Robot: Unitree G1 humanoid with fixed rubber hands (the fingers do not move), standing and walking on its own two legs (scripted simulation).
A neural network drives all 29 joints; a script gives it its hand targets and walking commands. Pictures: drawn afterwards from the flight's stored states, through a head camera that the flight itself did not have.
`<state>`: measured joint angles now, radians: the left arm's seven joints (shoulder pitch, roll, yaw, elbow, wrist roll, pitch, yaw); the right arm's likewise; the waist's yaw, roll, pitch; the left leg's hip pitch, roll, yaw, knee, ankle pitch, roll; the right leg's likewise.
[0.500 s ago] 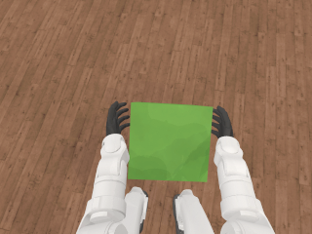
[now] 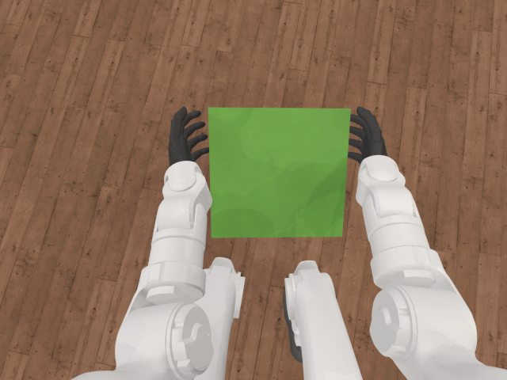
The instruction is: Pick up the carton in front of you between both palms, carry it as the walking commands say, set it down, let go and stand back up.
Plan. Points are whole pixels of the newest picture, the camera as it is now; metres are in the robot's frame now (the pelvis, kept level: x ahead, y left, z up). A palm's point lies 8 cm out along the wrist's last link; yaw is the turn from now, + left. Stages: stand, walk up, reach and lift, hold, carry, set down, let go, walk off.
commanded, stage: set down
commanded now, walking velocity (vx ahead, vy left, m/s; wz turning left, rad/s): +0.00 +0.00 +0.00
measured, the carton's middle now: (271, 165) +0.47 -0.01 -0.21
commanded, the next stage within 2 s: none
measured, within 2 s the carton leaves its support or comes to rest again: rests again in 1.42 s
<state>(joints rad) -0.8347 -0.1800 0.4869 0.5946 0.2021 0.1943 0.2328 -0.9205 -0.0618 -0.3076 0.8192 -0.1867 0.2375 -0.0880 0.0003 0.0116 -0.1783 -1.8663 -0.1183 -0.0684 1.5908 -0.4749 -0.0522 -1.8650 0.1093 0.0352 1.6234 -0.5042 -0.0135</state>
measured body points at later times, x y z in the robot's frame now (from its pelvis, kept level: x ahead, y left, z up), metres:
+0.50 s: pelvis -0.02 +0.00 -0.11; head +0.31 -0.04 +0.20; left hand +0.47 +0.12 -0.25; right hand +0.51 -0.18 -0.26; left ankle +0.10 +0.12 -0.50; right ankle +0.08 -0.10 -0.50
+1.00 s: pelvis -0.02 -0.01 -0.16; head +0.33 -0.05 +0.13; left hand +0.50 +0.14 -0.29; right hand +0.55 -0.16 -0.30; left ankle +0.10 +0.12 -0.50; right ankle +0.08 -0.10 -0.50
